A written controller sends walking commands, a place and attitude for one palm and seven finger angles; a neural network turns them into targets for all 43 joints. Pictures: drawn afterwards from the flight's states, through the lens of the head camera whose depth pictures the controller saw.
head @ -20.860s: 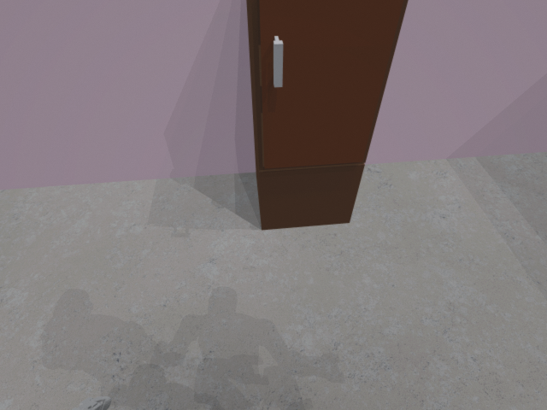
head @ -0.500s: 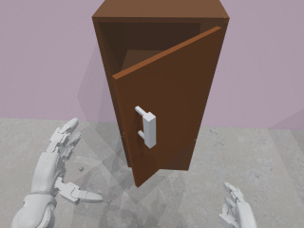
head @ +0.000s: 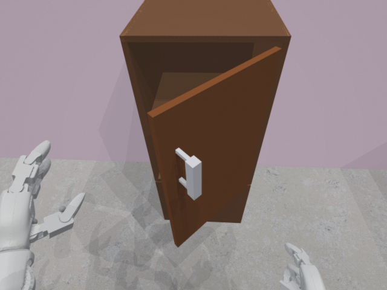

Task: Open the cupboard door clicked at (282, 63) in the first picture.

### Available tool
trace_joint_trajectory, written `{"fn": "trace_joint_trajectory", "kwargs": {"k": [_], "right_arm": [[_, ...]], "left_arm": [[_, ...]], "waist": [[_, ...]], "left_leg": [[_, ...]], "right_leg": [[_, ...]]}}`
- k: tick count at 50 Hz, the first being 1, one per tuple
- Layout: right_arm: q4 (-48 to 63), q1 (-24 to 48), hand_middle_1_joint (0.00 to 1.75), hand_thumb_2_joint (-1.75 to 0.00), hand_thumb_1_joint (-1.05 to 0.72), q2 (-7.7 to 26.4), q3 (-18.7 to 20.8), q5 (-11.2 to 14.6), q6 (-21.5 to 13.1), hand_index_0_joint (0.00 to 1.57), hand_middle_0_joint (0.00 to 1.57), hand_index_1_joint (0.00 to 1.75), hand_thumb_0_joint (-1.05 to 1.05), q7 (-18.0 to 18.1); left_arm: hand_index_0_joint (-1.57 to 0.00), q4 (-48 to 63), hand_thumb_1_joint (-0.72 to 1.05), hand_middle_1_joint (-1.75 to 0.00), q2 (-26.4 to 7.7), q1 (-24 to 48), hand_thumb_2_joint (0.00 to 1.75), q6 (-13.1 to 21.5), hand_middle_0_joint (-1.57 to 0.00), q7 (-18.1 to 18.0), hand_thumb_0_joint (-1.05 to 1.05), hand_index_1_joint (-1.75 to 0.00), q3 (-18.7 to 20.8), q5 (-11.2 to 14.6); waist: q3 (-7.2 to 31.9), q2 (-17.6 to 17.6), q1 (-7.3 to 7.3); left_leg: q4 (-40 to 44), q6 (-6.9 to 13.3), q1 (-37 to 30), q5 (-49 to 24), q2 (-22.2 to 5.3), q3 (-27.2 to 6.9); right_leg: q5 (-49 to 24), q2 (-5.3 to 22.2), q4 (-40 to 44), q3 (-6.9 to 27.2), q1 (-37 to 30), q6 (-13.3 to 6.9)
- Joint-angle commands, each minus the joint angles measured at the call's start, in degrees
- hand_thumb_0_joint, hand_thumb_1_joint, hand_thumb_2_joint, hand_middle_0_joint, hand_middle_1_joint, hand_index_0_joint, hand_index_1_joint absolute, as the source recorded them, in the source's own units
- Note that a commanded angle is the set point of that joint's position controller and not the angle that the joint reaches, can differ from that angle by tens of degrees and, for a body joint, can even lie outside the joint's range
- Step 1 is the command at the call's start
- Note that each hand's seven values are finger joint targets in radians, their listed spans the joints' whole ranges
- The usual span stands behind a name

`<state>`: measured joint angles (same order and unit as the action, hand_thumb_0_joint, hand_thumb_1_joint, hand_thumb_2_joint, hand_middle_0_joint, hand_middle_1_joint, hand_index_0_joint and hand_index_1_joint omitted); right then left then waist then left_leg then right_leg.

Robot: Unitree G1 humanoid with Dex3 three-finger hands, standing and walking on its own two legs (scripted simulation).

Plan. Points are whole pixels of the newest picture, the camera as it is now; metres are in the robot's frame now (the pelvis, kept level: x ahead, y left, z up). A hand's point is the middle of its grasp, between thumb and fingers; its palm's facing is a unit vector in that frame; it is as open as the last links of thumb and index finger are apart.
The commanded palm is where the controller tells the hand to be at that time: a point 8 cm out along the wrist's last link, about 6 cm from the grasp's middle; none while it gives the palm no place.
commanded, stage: draw the hand back to the body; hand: left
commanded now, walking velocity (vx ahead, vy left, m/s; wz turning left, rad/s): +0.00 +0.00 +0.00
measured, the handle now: (187, 173) +0.35 +0.07 +0.06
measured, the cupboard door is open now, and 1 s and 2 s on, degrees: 45 45 45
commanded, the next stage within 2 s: step back with the hand held close in 0.50 s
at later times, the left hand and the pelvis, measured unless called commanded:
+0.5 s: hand (51, 211) +0.18 +0.25 +0.15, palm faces +0.46 -0.79 -0.41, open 7.5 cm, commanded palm +0.13 +0.29 +0.16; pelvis -0.01 -0.01 +0.00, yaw +0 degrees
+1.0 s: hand (38, 226) +0.16 +0.26 +0.15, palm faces +0.33 -0.78 -0.53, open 7.4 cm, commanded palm +0.10 +0.30 +0.17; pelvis -0.05 +0.01 -0.01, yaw -2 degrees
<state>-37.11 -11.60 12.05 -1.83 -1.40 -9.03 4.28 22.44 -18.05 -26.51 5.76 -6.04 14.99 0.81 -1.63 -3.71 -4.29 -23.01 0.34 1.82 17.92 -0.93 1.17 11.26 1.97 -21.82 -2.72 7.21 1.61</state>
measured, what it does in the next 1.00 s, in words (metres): shifts its weight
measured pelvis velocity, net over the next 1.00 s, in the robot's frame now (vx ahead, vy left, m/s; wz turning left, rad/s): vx -0.05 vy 0.01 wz -0.03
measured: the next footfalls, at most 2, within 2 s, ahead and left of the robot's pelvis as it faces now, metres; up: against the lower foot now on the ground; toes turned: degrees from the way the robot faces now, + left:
right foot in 1.82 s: -0.11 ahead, -0.12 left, +0.00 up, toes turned +10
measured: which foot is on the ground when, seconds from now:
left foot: down 0.00-1.00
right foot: down 0.00-1.00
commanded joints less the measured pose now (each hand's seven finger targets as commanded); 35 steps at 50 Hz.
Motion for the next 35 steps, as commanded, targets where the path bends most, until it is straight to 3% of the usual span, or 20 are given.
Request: {"fn": "trace_joint_trajectory", "kwargs": {"k": [1,3,6,8,9,12,14,17,18,23,25,30,31,32,33,34,35], "right_arm": [[8.93,6.43,0.30,-0.90,-0.90,6.10,2.42,0.02,-2.78,0.20,0.20,0.30,0.00,0.47],[8.73,6.52,0.30,-0.90,-0.90,6.10,2.53,0.11,-2.72,0.20,0.20,0.30,0.00,0.51],[8.46,6.59,0.30,-0.90,-0.90,6.17,2.85,0.15,-2.53,0.20,0.20,0.30,0.00,0.61],[8.25,6.88,0.30,-0.90,-0.90,6.24,2.71,0.27,-2.42,0.20,0.20,0.30,0.00,0.49],[8.34,6.95,0.30,-0.90,-0.90,6.42,2.82,0.27,-2.45,0.20,0.20,0.30,0.00,0.49],[8.20,7.27,0.30,-0.90,-0.90,6.65,3.10,0.25,-2.44,0.20,0.20,0.30,0.00,0.61],[8.45,7.30,0.30,-0.90,-0.90,6.50,3.08,0.16,-2.51,0.20,0.20,0.30,0.00,0.66],[8.33,7.79,0.30,-0.90,-0.90,6.39,3.03,0.19,-2.72,0.20,0.20,0.30,0.00,0.85],[8.36,7.63,0.30,-0.90,-0.90,6.22,2.83,0.07,-2.90,0.20,0.20,0.30,0.00,0.89],[8.15,7.82,0.30,-0.90,-0.90,5.93,2.86,0.17,-3.16,0.20,0.20,0.30,0.00,0.89],[8.08,7.60,0.30,-0.90,-0.90,6.04,2.89,0.05,-3.33,0.20,0.20,0.30,0.00,0.85],[7.95,7.67,0.30,-0.90,-0.90,6.05,3.14,0.09,-3.22,0.20,0.20,0.30,0.00,0.78],[8.25,8.29,0.30,-0.90,-0.90,6.15,3.02,0.12,-3.45,0.20,0.20,0.30,0.00,0.81],[10.24,7.58,0.30,-0.90,-0.90,5.99,1.39,1.30,-2.24,0.20,0.20,0.30,0.00,0.65],[9.49,6.90,0.30,-0.90,-0.90,6.10,2.59,0.84,-1.20,0.20,0.20,0.30,0.00,0.91],[10.06,6.68,0.30,-0.90,-0.90,6.96,3.12,0.76,-0.29,0.20,0.20,0.30,0.00,0.57],[10.75,7.09,0.30,-0.90,-0.90,7.35,3.34,0.70,0.34,0.20,0.20,0.30,0.00,0.29]], "left_arm": [[-0.19,12.45,0.73,-0.30,-10.19,4.76,0.82,3.72,-0.19,-1.30,0.00,-0.30,9.33,0.13],[-0.20,12.48,0.80,-0.30,-10.94,5.11,0.86,3.79,-0.20,-1.39,0.00,-0.30,10.58,0.36],[-0.20,11.51,0.90,-0.30,-11.97,5.81,0.90,3.82,-0.20,-1.53,0.00,-0.30,12.51,0.67],[-0.20,9.49,0.90,-0.30,-9.57,5.34,0.90,3.50,-0.20,-1.09,0.00,-0.30,10.19,0.79],[-0.20,10.26,0.90,-0.30,-9.43,6.23,0.90,3.55,-0.20,-1.06,0.00,-0.30,9.70,0.70],[-0.20,9.37,0.90,-0.30,-10.34,5.66,0.90,3.47,-0.20,-1.22,0.00,-0.30,10.20,0.70],[-0.20,10.94,0.90,-0.30,-10.63,6.26,0.90,3.79,-0.20,-1.29,0.00,-0.30,10.46,0.70],[-0.20,11.33,0.90,-0.30,-11.80,6.67,0.90,3.91,-0.20,-1.50,0.00,-0.30,11.35,0.52],[-0.20,11.87,0.90,-0.30,-11.59,7.04,0.90,4.04,-0.20,-1.60,0.00,-0.30,11.19,0.41],[-0.20,10.94,0.90,-0.30,-10.99,6.50,0.90,4.09,-0.20,-1.49,0.00,-0.30,10.88,0.51],[-0.20,10.95,0.90,-0.30,-11.29,6.33,0.90,4.29,-0.20,-1.54,0.00,-0.30,11.29,0.49],[-0.20,9.72,0.90,-0.30,-10.90,5.45,0.90,4.22,-0.20,-1.24,0.00,-0.30,11.17,0.68],[-0.20,14.47,0.90,-0.30,-12.67,11.33,0.90,4.77,-0.20,-1.40,0.00,-0.30,11.73,0.62],[-0.20,14.64,0.90,-0.30,-21.08,19.93,0.90,7.70,-0.20,-2.12,0.00,-0.30,20.38,0.10],[-0.20,8.35,0.90,-0.30,-14.43,9.46,0.90,7.57,-0.20,-1.24,0.00,-0.30,15.69,0.46],[-0.20,6.39,0.90,-0.30,-12.22,3.13,0.90,7.13,-0.20,-0.70,0.00,-0.30,14.18,0.50],[-0.20,8.22,0.90,-0.30,-11.58,1.69,0.90,7.16,-0.20,-0.38,0.00,-0.30,13.03,0.52]], "waist": [[5.70,-0.22,-0.05],[5.84,-1.09,-0.10],[5.58,1.14,-0.15],[3.19,0.05,0.15],[3.75,-0.34,0.25],[3.73,1.58,0.03],[5.35,-0.04,-0.09],[4.76,-0.12,-0.22],[4.60,-1.35,-0.14],[3.41,0.17,0.00],[3.78,-1.02,-0.17],[3.76,0.74,-0.19],[5.51,-0.37,0.01],[-2.58,-3.16,2.76],[-1.40,4.11,2.92],[1.17,7.11,2.87],[3.24,6.69,3.02]], "left_leg": [[3.44,-0.83,4.91,-24.91,-0.54,0.15],[3.57,-0.86,4.52,-25.18,-0.62,0.17],[3.59,-0.52,4.34,-24.40,-0.60,0.47],[4.11,-0.41,4.99,-22.50,-0.60,0.53],[4.13,-0.29,4.49,-22.24,-0.47,0.52],[4.24,0.06,4.46,-20.27,-0.32,0.53],[4.39,0.13,4.28,-19.30,-0.11,0.67],[4.21,0.11,4.20,-18.82,-0.04,0.63],[4.47,0.02,4.64,-18.97,0.10,0.48],[4.56,0.05,4.70,-17.32,0.00,0.63],[4.62,0.07,4.85,-17.67,0.08,0.64],[4.59,0.28,4.65,-17.14,-0.02,0.91],[4.32,0.40,3.82,-16.93,0.26,0.87],[3.33,0.71,9.65,-9.87,-0.14,1.00],[1.76,1.09,10.29,-8.88,-0.56,-0.19],[0.67,1.27,8.78,-10.19,-0.46,0.14],[-0.15,1.19,8.59,-11.15,-0.37,0.52]], "right_leg": [[-13.82,-1.72,0.80,-0.46,-8.04,-2.24],[-14.00,-1.65,1.01,-0.27,-8.26,-2.26],[-14.16,-1.74,1.52,-0.24,-8.12,-2.12],[-12.62,-1.67,2.12,-0.31,-7.11,-2.07],[-12.38,-1.67,2.18,-0.33,-7.05,-2.06],[-11.60,-1.79,2.64,-0.17,-7.23,-2.11],[-11.03,-1.61,2.52,0.04,-7.95,-2.06],[-10.75,-1.81,2.82,0.19,-7.69,-2.17],[-10.91,-1.67,2.61,0.13,-7.98,-2.21],[-9.73,-1.83,3.25,0.22,-7.19,-2.14],[-10.12,-1.76,3.12,0.21,-7.63,-2.20],[-9.97,-1.73,3.41,0.40,-7.38,-2.02],[-10.07,-1.71,3.46,0.68,-7.72,-2.01],[-10.17,0.23,5.53,4.60,-0.69,-2.10],[-10.28,1.25,6.05,4.47,0.61,-2.10],[-11.58,1.61,5.90,4.77,0.86,-2.19],[-12.90,2.18,5.38,4.63,0.55,-2.20]]}}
